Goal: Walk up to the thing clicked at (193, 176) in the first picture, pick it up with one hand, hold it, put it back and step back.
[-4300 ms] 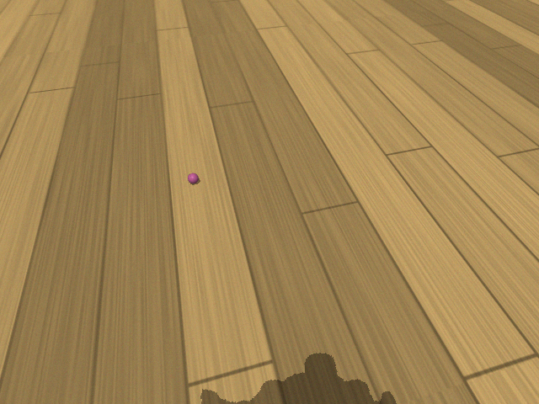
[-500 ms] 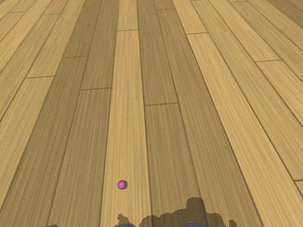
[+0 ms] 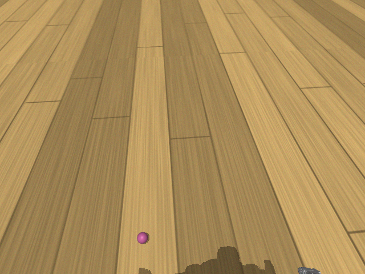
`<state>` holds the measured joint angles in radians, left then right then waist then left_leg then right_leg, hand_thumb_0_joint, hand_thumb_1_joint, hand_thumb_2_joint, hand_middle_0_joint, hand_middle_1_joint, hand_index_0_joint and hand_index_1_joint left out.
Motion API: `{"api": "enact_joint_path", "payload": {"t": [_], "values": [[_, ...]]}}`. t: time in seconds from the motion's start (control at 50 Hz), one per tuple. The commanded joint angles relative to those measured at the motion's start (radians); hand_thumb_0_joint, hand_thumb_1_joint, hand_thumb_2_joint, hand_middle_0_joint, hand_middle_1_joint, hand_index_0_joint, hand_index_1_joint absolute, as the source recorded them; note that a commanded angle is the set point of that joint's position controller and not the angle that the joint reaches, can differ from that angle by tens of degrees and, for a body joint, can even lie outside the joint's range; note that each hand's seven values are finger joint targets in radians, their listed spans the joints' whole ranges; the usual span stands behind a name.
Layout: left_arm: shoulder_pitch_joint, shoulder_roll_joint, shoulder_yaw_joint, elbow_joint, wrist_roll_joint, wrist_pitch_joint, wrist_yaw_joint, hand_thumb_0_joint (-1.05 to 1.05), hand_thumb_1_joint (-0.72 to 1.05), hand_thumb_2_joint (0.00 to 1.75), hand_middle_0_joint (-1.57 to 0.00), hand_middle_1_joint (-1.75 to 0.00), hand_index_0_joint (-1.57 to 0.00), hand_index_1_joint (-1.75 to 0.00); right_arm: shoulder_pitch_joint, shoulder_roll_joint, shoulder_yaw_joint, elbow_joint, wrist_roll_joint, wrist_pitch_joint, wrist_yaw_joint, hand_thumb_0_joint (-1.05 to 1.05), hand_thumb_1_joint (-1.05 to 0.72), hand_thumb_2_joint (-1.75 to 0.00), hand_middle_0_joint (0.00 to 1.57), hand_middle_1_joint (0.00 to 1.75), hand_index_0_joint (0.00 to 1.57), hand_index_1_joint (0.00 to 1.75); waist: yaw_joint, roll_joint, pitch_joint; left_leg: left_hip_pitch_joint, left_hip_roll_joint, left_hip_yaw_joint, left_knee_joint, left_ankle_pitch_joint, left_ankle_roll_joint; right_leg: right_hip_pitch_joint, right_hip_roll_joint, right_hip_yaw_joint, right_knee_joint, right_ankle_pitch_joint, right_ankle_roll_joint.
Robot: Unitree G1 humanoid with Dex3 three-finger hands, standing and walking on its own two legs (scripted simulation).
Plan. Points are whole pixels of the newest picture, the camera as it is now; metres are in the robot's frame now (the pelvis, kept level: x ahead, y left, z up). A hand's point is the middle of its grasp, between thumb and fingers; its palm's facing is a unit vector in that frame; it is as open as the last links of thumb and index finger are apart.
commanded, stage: walk up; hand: left
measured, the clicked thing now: (142, 237) +0.41 +0.23 -0.75
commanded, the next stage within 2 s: stand in 0.90 s
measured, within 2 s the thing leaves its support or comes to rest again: neither
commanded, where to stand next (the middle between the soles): +0.04 +0.00 m, yaw +0 degrees
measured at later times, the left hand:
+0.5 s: hand out of the picture +0.10 +0.25 -0.15, palm faces -0.03 -0.94 -0.34, open 7.4 cm
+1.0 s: hand out of the picture +0.10 +0.24 -0.15, palm faces -0.03 -0.94 -0.34, open 7.4 cm
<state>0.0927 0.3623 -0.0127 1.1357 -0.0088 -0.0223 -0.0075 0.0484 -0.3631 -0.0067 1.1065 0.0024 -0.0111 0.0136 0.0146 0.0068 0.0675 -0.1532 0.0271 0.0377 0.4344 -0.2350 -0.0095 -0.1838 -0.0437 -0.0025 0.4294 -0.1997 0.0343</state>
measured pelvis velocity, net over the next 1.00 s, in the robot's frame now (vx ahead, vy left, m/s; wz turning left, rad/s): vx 0.01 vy -0.01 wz -0.01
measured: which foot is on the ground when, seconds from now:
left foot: down 0.00-1.00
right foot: down 0.00-1.00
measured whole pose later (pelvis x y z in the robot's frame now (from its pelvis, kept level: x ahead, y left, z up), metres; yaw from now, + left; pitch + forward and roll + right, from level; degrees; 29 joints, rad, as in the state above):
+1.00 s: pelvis +0.01 -0.01 +0.01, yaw -1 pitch -3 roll +0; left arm 0.07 0.35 0.01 1.15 0.00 -0.01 -0.01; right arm 0.09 -0.35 -0.01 1.15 -0.01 -0.01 0.01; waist -0.01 0.00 0.06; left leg -0.08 0.03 0.05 0.32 -0.19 -0.02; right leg -0.13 -0.04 0.00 0.34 -0.17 0.03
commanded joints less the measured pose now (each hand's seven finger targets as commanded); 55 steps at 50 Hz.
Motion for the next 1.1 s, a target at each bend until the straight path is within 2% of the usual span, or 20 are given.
{"api": "enact_joint_path", "payload": {"t": [0.0, 0.08, 0.18, 0.34, 0.42, 0.5, 0.86, 0.88, 0.92, 1.08], "values": [[-0.049, 0.213, 0.041, -0.033, 0.006, -0.023, 0.018, 0.00, 0.90, 0.90, -0.20, -0.30, -0.20, -0.30, -0.038, -0.215, -0.046, -0.028, 0.000, -0.012, -0.013, 0.00, -0.90, -0.90, 0.20, 0.30, 0.20, 0.30, -0.010, -0.018, -0.121, 0.067, 0.106, -0.085, -0.103, 0.193, 0.044, 0.038, -0.093, 0.073, -0.091, 0.199, -0.050], [-0.066, 0.208, 0.043, -0.022, 0.008, -0.021, 0.017, 0.00, 0.90, 0.90, -0.20, -0.30, -0.20, -0.30, -0.046, -0.214, -0.046, -0.015, -0.002, -0.012, -0.011, 0.00, -0.90, -0.90, 0.20, 0.30, 0.20, 0.30, -0.012, -0.014, -0.122, 0.076, 0.108, -0.082, -0.126, 0.207, 0.038, 0.059, -0.091, 0.068, -0.108, 0.206, -0.043], [-0.073, 0.207, 0.046, -0.017, 0.011, -0.019, 0.017, 0.00, 0.90, 0.90, -0.20, -0.30, -0.20, -0.30, -0.052, -0.206, -0.043, -0.009, -0.003, -0.010, -0.010, 0.00, -0.90, -0.90, 0.20, 0.30, 0.20, 0.30, -0.010, -0.017, -0.101, 0.078, 0.104, -0.077, -0.146, 0.173, 0.032, 0.048, -0.089, 0.072, -0.133, 0.179, -0.036], [-0.078, 0.205, 0.054, -0.023, 0.017, -0.017, 0.017, 0.00, 0.90, 0.90, -0.20, -0.30, -0.20, -0.30, -0.034, -0.205, -0.045, -0.007, -0.005, -0.010, -0.012, 0.00, -0.90, -0.90, 0.20, 0.30, 0.20, 0.30, -0.015, -0.014, -0.107, 0.078, 0.106, -0.074, -0.154, 0.160, 0.031, 0.071, -0.087, 0.069, -0.138, 0.163, -0.041], [-0.087, 0.206, 0.056, -0.030, 0.020, -0.014, 0.017, 0.00, 0.90, 0.90, -0.20, -0.30, -0.20, -0.30, -0.026, -0.209, -0.045, -0.006, -0.009, -0.010, -0.012, 0.00, -0.90, -0.90, 0.20, 0.30, 0.20, 0.30, -0.017, -0.006, -0.091, 0.055, 0.099, -0.073, -0.164, 0.118, 0.029, 0.063, -0.086, 0.074, -0.141, 0.146, -0.041], [-0.081, 0.201, 0.059, -0.033, 0.019, -0.013, 0.016, 0.00, 0.90, 0.90, -0.20, -0.30, -0.20, -0.30, -0.007, -0.207, -0.044, -0.005, -0.008, -0.012, -0.013, 0.00, -0.90, -0.90, 0.20, 0.30, 0.20, 0.30, -0.017, -0.005, -0.113, 0.058, 0.104, -0.075, -0.164, 0.131, 0.030, 0.086, -0.086, 0.072, -0.132, 0.152, -0.043], [-0.072, 0.199, 0.060, -0.044, 0.021, -0.013, 0.017, 0.00, 0.90, 0.90, -0.20, -0.30, -0.20, -0.30, 0.006, -0.201, -0.047, -0.019, -0.009, -0.008, -0.013, 0.00, -0.90, -0.90, 0.20, 0.30, 0.20, 0.30, -0.019, -0.015, -0.095, 0.073, 0.100, -0.070, -0.154, 0.139, 0.031, 0.059, -0.078, 0.080, -0.135, 0.159, -0.042], [-0.078, 0.211, 0.058, -0.047, 0.014, -0.010, 0.018, 0.00, 0.90, 0.90, -0.20, -0.30, -0.20, -0.30, -0.002, -0.189, -0.042, -0.023, -0.014, -0.011, -0.016, 0.00, -0.90, -0.90, 0.20, 0.30, 0.20, 0.30, -0.026, -0.046, -0.094, 0.070, 0.121, -0.087, -0.173, 0.194, 0.019, 0.058, -0.087, 0.075, -0.131, 0.185, -0.045], [-0.074, 0.201, 0.055, -0.050, 0.011, -0.008, 0.017, 0.00, 0.90, 0.90, -0.20, -0.30, -0.20, -0.30, -0.009, -0.198, -0.043, -0.021, -0.012, -0.014, -0.018, 0.00, -0.90, -0.90, 0.20, 0.30, 0.20, 0.30, -0.021, -0.019, -0.100, 0.078, 0.119, -0.084, -0.168, 0.227, 0.015, 0.070, -0.088, 0.073, -0.131, 0.209, -0.043], [-0.057, 0.207, 0.050, -0.054, 0.014, -0.008, 0.015, 0.00, 0.90, 0.90, -0.20, -0.30, -0.20, -0.30, -0.007, -0.196, -0.039, -0.014, -0.011, -0.016, -0.017, 0.00, -0.90, -0.90, 0.20, 0.30, 0.20, 0.30, -0.022, -0.001, -0.108, 0.085, 0.119, -0.077, -0.179, 0.185, 0.012, 0.080, -0.095, 0.079, -0.150, 0.183, -0.045]]}}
